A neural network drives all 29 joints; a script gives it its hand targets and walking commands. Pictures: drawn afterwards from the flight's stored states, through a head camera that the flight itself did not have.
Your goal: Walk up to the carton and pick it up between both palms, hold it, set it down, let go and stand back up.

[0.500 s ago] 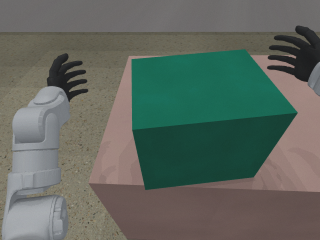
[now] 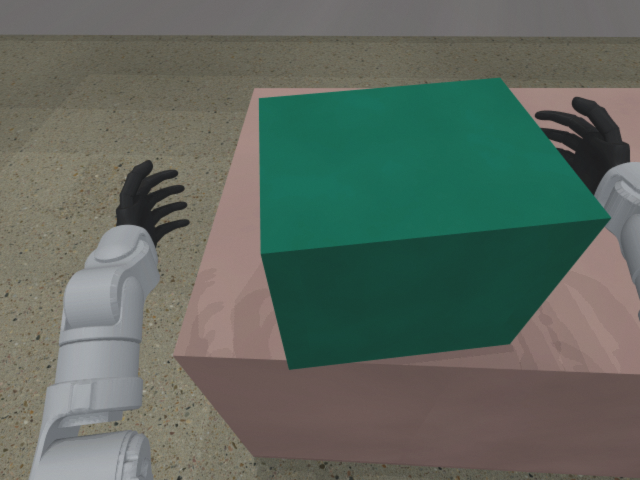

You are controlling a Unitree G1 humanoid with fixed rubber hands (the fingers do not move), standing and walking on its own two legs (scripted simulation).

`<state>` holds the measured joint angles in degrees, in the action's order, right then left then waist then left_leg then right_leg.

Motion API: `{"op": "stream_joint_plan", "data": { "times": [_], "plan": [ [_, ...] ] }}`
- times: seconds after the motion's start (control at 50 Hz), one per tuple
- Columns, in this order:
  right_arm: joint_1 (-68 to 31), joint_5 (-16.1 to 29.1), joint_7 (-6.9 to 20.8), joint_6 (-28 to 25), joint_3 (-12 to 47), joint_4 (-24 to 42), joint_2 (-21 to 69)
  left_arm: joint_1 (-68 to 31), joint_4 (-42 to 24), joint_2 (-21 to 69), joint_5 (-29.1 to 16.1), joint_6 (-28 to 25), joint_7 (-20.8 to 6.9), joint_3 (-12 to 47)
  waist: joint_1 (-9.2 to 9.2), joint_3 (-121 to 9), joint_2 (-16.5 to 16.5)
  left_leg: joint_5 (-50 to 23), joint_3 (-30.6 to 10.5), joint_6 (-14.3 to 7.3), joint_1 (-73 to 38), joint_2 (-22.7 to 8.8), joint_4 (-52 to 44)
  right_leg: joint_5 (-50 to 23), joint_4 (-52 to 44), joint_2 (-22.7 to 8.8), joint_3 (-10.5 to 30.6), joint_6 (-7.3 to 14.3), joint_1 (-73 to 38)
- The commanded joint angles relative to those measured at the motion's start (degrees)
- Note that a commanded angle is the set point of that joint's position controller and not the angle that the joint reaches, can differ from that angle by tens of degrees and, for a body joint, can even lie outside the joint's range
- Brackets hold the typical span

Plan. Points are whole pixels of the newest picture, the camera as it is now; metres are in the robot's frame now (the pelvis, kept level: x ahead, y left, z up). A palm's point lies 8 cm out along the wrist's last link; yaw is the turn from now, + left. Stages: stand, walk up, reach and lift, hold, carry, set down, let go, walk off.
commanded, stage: reach and lift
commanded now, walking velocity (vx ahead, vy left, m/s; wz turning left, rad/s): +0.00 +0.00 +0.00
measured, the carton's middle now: (391, 228) +0.44 -0.03 +0.07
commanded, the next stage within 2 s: none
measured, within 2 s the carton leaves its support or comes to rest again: neither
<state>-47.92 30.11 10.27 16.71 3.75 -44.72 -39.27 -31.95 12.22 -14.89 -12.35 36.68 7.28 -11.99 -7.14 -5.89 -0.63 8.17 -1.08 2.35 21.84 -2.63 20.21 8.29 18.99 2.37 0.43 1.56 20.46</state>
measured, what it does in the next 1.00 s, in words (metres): stands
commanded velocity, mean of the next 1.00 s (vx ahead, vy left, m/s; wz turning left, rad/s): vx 0.00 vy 0.00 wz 0.00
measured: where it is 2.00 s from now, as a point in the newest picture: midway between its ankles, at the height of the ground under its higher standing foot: outside the picture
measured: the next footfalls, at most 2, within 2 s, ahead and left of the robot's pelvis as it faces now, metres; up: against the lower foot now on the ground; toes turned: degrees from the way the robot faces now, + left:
none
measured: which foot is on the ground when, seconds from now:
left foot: down 0.00-1.00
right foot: down 0.00-1.00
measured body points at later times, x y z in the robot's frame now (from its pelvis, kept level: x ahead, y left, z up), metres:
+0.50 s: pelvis +0.00 -0.01 +0.00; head +0.05 -0.02 +0.45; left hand +0.37 +0.26 +0.12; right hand +0.47 -0.23 +0.14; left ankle +0.01 +0.14 -0.75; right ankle +0.00 -0.10 -0.75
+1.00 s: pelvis +0.00 +0.00 +0.00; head +0.04 -0.01 +0.45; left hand +0.38 +0.23 +0.11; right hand +0.46 -0.22 +0.14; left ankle +0.01 +0.14 -0.75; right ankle +0.00 -0.10 -0.75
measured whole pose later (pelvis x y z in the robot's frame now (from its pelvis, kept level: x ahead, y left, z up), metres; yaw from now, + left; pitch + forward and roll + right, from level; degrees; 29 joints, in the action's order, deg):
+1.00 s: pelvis +0.00 +0.00 +0.00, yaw -1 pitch +10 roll +0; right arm -45.7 24.8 7.4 8.2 4.7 -48.0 -31.1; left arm -31.3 20.5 -7.5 -6.2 24.5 7.9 -11.7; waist -7.2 -6.6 -0.6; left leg 8.5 -0.1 2.8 22.2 -3.4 20.4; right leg 8.3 19.4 3.2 1.6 2.0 21.4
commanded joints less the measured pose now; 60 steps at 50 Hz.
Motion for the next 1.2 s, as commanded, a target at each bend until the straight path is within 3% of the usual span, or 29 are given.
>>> {"op": "stream_joint_plan", "data": {
  "times": [0.0, 0.14, 0.22, 0.34, 0.48, 0.74, 1.18],
  "plan": [
    [-21.8, -0.76, 0.58, -3.12, -2.97, 5.74, -9.3, -21.0, -7.8, -10.12, 1.1, -4.77, 0.72, -1.89, -1.86, -26.88, 4.15, -12.0, 2.82, -0.5, -8.94, 3.12, 0.08, -14.84, 0.79, 0.92, -0.22, -0.88, -16.45],
    [-21.09, -2.11, -0.04, -7.07, -4.43, 9.6, -8.64, -19.68, -9.24, -8.34, 1.53, -7.9, 0.91, -0.31, -1.06, -31.46, 2.3, -15.98, 2.62, 0.15, -9.15, 3.58, 2.13, -21.06, 2.26, 1.16, -0.41, -0.64, -17.12],
    [-20.2, -2.51, -0.77, -7.35, -3.44, 9.56, -8.47, -18.36, -7.18, -8.18, 2.02, -8.45, 0.15, -0.9, -0.92, -30.41, 4.01, -16.97, 2.73, -0.21, -8.09, 3.71, 1.97, -24.39, 2.65, 0.86, 0.06, -1.31, -19.19],
    [-20.02, -3.14, -1.39, -7.14, -1.83, 7.26, -6.12, -18.66, -3.65, -8.07, 2.06, -10.1, -0.63, -1.56, -1.76, -27.07, 7.11, -13.88, 2.98, -1.19, -5.52, 3.66, 0.58, -23.01, 2.22, 0.17, 1.08, -2.22, -20.95],
    [-20.06, -3.39, -1.74, -8.55, -0.94, 7.82, -4.57, -17.64, -2.16, -7.4, 2.69, -12.17, -0.94, -1.64, -1.66, -28.72, 7.52, -15.08, 3.11, -1.34, -4.54, 3.89, 0.25, -27.1, 2.75, -0.01, 1.6, -2.76, -22.95],
    [-21.52, -4.28, -1.76, -10.32, -0.31, 6.58, 0.14, -18.98, -2.4, -3.53, 4.79, -14.64, -0.35, -1.09, -1.98, -29.32, 5.16, -15.27, 2.97, -1.19, -5.4, 3.56, 0.39, -25.81, 2.39, 0.05, 1.41, -2.54, -21.24],
    [-23.85, -7.14, -2.69, -10.67, 0.52, 3.69, 7.06, -21.13, 0.97, 2.95, 7.81, -15.8, 1.37, -0.05, -2.67, -26.26, 6.17, -11.73, 3.05, -1.72, -5.91, 2.91, -0.11, -19.53, 1.56, 0.01, 1.43, -2.33, -19.62]
  ]
}}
